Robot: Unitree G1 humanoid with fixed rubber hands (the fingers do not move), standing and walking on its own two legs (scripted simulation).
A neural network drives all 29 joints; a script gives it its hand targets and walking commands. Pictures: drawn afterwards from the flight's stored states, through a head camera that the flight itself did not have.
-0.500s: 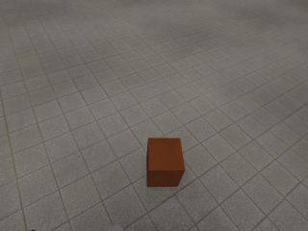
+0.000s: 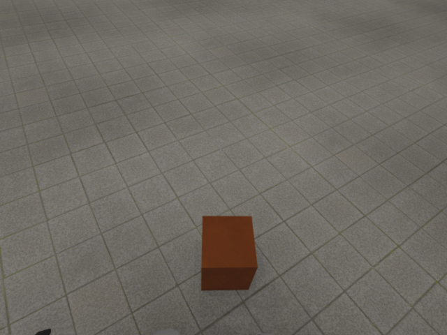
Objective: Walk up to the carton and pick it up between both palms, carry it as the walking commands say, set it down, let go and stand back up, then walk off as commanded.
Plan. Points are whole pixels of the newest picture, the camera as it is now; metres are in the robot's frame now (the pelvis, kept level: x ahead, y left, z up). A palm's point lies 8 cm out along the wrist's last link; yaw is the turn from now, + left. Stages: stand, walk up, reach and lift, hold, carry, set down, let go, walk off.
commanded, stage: walk up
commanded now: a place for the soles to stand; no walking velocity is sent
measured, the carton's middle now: (226, 253) +0.54 -0.01 -0.61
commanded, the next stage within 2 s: reach and lift in 1.98 s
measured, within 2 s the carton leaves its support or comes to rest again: neither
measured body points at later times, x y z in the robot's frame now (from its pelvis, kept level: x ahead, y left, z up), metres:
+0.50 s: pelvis +0.05 -0.07 -0.01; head +0.07 -0.06 +0.44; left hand +0.13 +0.27 -0.10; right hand +0.17 -0.40 -0.09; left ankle +0.09 +0.08 -0.70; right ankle +0.09 -0.17 -0.70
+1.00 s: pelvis +0.05 -0.08 -0.01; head +0.07 -0.08 +0.44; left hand +0.12 +0.26 -0.10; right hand +0.19 -0.40 -0.09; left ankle +0.09 +0.08 -0.70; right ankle +0.09 -0.18 -0.70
